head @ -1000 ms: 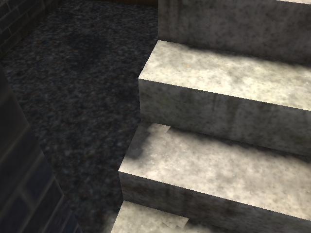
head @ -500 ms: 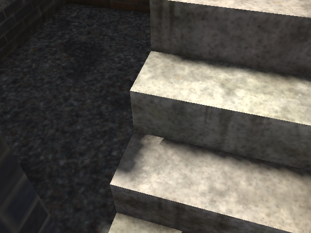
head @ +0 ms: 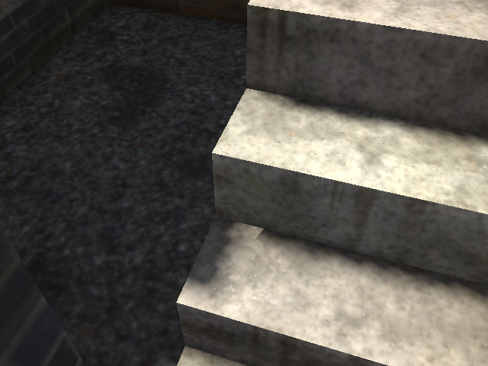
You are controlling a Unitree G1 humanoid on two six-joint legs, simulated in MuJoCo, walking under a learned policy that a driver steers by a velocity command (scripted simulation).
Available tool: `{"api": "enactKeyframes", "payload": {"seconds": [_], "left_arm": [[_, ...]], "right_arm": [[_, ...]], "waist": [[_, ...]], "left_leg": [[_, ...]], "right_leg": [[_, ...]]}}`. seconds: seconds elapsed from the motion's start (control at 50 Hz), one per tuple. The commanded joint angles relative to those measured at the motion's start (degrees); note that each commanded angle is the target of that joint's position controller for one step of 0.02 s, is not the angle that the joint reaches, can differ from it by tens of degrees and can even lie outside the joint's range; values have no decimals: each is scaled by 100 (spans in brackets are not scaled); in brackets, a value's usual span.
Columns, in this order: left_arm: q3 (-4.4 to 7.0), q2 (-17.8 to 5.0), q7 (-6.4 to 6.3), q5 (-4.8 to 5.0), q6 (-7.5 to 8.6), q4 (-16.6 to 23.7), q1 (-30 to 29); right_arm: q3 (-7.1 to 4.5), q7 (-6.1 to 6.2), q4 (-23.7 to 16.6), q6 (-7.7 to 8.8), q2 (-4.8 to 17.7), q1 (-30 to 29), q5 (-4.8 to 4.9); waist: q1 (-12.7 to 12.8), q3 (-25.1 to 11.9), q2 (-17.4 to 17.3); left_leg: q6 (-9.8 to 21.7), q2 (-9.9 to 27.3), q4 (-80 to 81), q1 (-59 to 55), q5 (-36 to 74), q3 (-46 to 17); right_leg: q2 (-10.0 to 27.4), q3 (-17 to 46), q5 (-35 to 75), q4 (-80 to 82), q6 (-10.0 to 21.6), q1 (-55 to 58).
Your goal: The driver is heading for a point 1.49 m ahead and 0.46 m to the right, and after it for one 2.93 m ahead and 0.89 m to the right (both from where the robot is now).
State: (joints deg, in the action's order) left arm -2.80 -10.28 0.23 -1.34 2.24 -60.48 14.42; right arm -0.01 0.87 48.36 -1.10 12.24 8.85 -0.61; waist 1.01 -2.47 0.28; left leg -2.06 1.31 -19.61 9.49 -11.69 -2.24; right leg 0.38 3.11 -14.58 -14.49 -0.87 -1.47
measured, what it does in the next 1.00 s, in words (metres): stands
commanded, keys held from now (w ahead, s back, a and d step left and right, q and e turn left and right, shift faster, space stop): w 0.48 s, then no key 0.52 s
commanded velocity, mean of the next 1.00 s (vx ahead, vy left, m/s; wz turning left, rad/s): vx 0.33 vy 0.00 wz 0.00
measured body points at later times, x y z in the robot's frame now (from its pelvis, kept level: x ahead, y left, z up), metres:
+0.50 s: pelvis -0.02 -0.01 +0.00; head -0.02 -0.01 +0.45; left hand +0.05 +0.24 -0.14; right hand +0.12 -0.25 -0.12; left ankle -0.02 +0.14 -0.75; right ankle -0.08 -0.13 -0.75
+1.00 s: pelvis -0.03 -0.01 +0.00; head -0.03 -0.02 +0.45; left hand -0.03 +0.24 -0.15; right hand +0.03 -0.26 -0.14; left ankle -0.02 +0.14 -0.75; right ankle -0.08 -0.13 -0.75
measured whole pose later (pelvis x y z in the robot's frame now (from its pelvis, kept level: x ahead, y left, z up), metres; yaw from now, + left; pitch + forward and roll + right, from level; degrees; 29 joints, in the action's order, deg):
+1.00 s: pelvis -0.03 -0.01 +0.00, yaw +0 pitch +0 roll -1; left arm -1.3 -11.9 -0.1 -1.1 1.2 -62.2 17.8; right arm 0.4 1.5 52.4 0.3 14.2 15.4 0.1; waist 0.0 -0.7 -1.8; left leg -3.2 2.8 -22.3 12.1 -10.7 -3.5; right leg -1.4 2.6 -14.3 -18.5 -0.2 -4.5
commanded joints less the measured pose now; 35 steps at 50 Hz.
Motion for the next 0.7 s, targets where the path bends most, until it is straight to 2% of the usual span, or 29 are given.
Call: {"api": "enactKeyframes", "payload": {"seconds": [0.02,0.04,0.06,0.1,0.12,0.18,0.28,0.34,0.38,0.46,0.56,0.66,0.7], "left_arm": [[-26,-345,110,-13,74,129,220],[-35,-329,119,-20,79,141,189],[-5,-471,130,-47,69,192,144],[-10,-488,145,-59,61,235,62],[100,-805,18,23,54,243,-36],[95,-725,-71,-8,19,307,-104],[88,-705,-44,-14,-2,342,-141],[106,-758,-62,9,96,269,-52],[105,-762,-63,-20,108,246,-38],[95,-816,-55,-11,156,284,-139],[126,-894,-10,16,130,195,59],[158,-857,13,9,64,81,187],[172,-839,6,3,32,63,203]], "right_arm": [[-149,23,-406,7,616,-41,-18],[-153,26,-427,6,624,-43,-19],[-152,35,-447,20,635,-103,45],[-137,35,-482,39,623,-138,31],[-98,95,-483,123,561,-230,22],[-64,111,-451,231,604,-308,39],[-25,85,-455,275,665,-407,26],[-27,137,-383,224,696,-289,15],[-15,131,-388,234,702,-337,10],[-9,122,-392,241,708,-349,18],[-5,67,-296,254,763,-134,12],[-14,67,-127,222,771,188,30],[-19,59,-80,230,780,213,30]], "waist": [[-48,-96,-97],[-43,-83,-70],[-25,-99,-92],[-26,-37,-28],[-82,-143,-279],[-30,-34,-166],[4,3,-16],[-47,86,23],[-31,107,-23],[-45,40,-22],[-50,-6,-75],[-115,125,-28],[-97,288,-60]], "left_leg": [[-88,278,21,-761,2240,-281],[-94,280,40,-757,2200,-286],[-67,273,10,-704,2035,-250],[-67,282,70,-604,1856,-266],[-71,265,114,-618,1843,-242],[-102,284,181,-474,1788,-281],[-116,309,293,-448,1683,-304],[-166,288,296,-395,1510,-260],[-170,299,305,-386,1488,-265],[-165,313,288,-400,1481,-267],[-165,297,128,-407,1625,-218],[-168,247,59,-251,1063,-160],[-172,231,63,-110,911,-161]], "right_leg": [[322,157,2346,94,137,-494],[322,153,2304,118,135,-489],[325,192,2242,144,143,-448],[324,195,2131,189,146,-426],[315,268,2086,192,191,-311],[315,260,2117,247,181,-215],[321,273,2080,327,150,-140],[264,251,1791,316,60,-253],[273,241,1641,336,62,-295],[281,275,1667,319,64,-307],[242,206,2046,136,13,-276],[190,215,1572,93,25,-434],[171,221,1362,86,36,-555]]}}
Velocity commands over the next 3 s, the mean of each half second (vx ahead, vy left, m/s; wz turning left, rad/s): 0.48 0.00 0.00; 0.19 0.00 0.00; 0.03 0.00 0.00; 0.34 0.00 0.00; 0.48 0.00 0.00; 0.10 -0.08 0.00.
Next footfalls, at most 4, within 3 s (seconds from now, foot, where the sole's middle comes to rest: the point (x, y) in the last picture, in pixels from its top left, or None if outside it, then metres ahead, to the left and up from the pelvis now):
none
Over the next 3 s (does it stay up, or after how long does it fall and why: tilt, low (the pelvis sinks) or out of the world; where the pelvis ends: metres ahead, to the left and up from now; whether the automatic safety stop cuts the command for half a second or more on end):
stays up -0.07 -0.10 -0.01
